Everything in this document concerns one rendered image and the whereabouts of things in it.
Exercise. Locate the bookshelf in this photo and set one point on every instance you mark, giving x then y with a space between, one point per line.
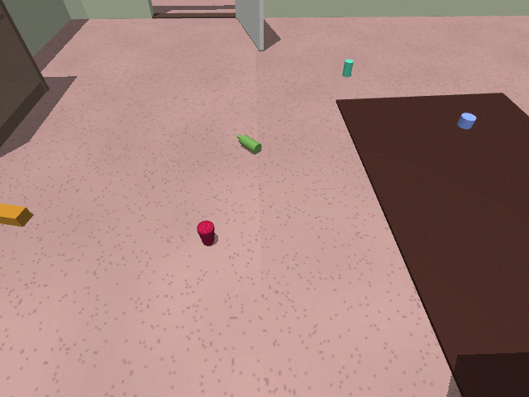
21 82

